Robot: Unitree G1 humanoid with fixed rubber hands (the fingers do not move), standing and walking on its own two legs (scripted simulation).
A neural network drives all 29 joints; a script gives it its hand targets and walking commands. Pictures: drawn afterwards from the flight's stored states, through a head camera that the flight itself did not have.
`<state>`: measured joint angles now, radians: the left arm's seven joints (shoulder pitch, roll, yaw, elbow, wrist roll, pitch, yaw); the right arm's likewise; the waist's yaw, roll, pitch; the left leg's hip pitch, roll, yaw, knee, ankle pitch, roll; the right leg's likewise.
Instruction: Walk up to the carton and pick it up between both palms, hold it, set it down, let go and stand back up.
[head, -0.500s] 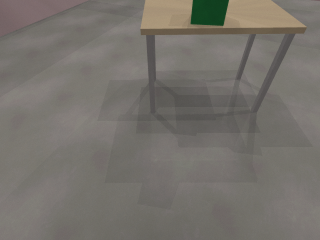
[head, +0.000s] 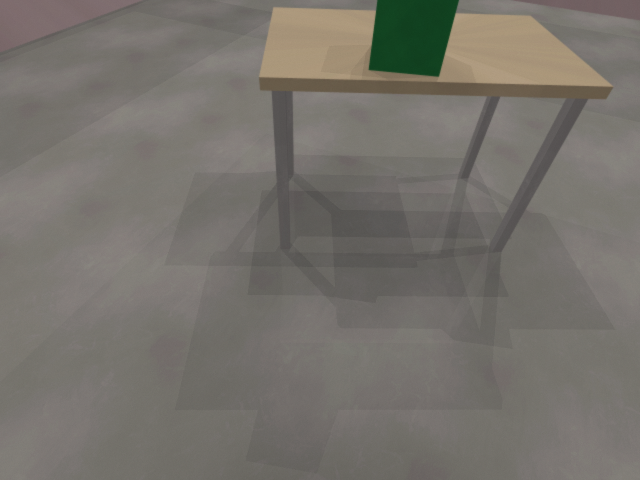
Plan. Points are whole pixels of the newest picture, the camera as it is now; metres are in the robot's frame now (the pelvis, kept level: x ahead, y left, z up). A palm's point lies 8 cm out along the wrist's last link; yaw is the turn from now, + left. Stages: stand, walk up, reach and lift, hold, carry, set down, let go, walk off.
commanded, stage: walk up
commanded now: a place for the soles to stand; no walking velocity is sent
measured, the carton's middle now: (411, 16) +1.27 -0.21 +0.11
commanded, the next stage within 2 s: none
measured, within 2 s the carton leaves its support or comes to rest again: neither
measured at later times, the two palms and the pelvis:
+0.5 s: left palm (144, 444) +0.20 +0.27 -0.12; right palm (620, 467) +0.19 -0.37 -0.09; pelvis +0.14 -0.05 -0.01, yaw -1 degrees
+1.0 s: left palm (206, 364) +0.33 +0.21 -0.13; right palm (611, 385) +0.30 -0.42 -0.10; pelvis +0.26 -0.10 -0.02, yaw -2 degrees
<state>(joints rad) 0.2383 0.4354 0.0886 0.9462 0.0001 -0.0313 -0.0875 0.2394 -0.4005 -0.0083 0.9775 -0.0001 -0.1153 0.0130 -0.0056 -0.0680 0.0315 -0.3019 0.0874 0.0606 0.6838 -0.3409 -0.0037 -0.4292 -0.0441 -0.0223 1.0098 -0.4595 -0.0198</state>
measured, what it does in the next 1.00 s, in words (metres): walks ahead: right foot, then left foot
